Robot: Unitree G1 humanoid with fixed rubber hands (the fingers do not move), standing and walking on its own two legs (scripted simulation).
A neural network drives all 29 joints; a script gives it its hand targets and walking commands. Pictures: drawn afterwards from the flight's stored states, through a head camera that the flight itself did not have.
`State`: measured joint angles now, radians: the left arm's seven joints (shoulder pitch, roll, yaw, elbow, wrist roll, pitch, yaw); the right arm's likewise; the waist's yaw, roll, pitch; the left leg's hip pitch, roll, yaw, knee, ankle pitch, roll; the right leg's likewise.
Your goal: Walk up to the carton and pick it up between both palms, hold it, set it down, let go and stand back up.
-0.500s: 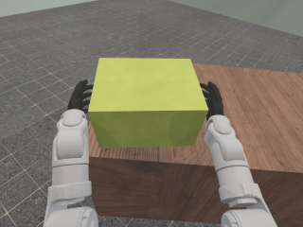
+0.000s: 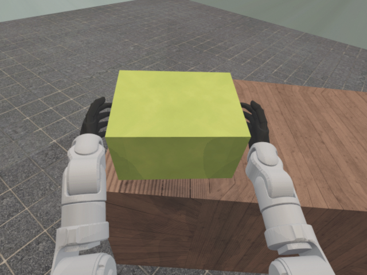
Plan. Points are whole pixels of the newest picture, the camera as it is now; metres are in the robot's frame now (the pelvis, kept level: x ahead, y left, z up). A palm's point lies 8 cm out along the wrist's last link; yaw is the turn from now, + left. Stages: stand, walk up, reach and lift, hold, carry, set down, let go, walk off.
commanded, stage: hold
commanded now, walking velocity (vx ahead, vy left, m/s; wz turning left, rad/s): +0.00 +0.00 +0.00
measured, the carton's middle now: (176, 124) +0.41 +0.01 +0.15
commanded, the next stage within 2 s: none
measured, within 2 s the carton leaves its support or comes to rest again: neither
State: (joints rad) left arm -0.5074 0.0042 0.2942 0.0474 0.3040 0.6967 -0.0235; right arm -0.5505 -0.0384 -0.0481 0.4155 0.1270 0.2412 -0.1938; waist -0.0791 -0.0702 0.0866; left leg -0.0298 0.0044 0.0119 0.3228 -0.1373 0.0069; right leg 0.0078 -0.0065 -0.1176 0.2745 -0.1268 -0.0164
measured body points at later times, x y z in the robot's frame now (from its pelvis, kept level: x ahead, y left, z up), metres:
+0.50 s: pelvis +0.00 +0.00 +0.00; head -0.03 +0.03 +0.45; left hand +0.37 +0.18 +0.16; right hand +0.37 -0.17 +0.16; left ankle +0.04 +0.11 -0.75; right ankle +0.03 -0.10 -0.75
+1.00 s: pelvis +0.00 +0.00 +0.00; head -0.02 +0.03 +0.45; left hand +0.37 +0.18 +0.15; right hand +0.37 -0.16 +0.16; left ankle +0.04 +0.11 -0.75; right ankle +0.03 -0.10 -0.75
